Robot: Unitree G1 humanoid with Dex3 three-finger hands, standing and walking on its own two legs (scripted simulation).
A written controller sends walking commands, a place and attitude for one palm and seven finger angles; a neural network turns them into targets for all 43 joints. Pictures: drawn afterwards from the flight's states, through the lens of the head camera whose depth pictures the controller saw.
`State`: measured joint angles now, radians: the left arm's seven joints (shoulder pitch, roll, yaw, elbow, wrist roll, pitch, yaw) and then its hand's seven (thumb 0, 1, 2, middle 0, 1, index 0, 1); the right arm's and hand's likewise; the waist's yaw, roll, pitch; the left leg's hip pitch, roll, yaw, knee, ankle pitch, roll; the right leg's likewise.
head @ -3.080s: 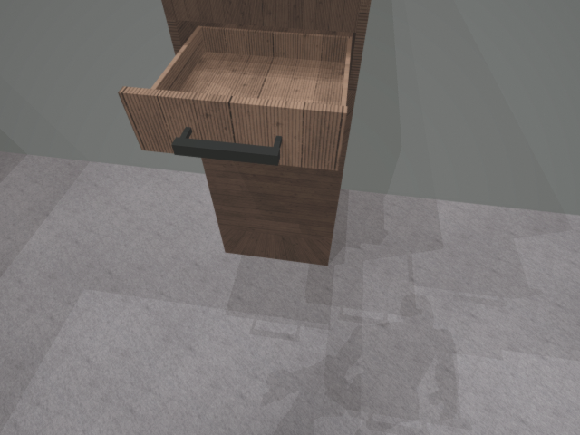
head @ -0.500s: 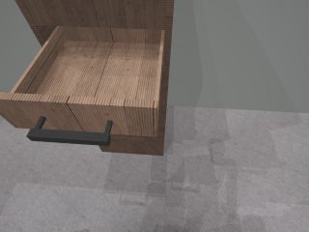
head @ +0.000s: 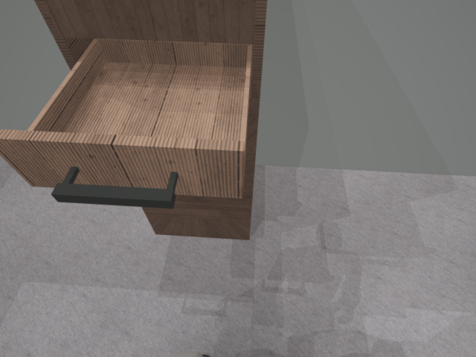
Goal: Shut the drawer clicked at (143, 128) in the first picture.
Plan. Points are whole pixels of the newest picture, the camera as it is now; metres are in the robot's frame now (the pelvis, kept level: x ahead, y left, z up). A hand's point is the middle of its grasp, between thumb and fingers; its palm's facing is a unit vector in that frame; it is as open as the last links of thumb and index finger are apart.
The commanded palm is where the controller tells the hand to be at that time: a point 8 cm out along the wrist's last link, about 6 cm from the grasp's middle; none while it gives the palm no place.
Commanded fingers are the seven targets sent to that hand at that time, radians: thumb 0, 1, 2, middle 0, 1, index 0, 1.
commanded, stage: come to a stop and stand still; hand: left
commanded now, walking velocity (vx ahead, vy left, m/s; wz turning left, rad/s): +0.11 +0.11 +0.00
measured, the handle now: (119, 185) +0.34 +0.22 +0.10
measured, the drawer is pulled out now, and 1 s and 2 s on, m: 0.29 0.29 0.29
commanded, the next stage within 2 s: look again from close up in 0.36 s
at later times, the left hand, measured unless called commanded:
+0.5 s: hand out of the picture +0.02 +0.16 -0.17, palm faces +0.05 -0.98 -0.19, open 7.4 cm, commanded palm none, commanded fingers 0.00 0.90 0.90 -0.20 -0.30 -0.20 -0.30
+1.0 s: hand out of the picture +0.03 +0.21 -0.17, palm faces +0.01 -0.97 -0.24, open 7.4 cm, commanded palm none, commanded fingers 0.00 0.90 0.90 -0.20 -0.30 -0.20 -0.30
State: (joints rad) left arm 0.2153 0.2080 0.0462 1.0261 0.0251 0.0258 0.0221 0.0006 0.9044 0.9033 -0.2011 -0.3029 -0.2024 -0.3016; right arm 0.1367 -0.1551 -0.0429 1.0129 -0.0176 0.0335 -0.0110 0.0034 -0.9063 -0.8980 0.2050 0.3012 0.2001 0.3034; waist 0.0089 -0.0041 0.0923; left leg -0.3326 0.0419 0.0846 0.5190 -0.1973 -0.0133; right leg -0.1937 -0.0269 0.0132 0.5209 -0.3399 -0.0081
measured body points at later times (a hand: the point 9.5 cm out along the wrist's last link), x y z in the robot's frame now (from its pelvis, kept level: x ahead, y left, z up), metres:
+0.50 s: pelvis +0.02 -0.01 +0.01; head +0.03 -0.01 +0.46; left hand +0.02 +0.21 -0.15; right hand +0.00 -0.22 -0.16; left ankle +0.06 +0.13 -0.73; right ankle -0.03 -0.13 -0.73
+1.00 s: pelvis +0.02 +0.01 +0.00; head +0.04 +0.02 +0.45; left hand +0.03 +0.26 -0.15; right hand +0.06 -0.22 -0.15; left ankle +0.05 +0.13 -0.73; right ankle -0.03 -0.13 -0.73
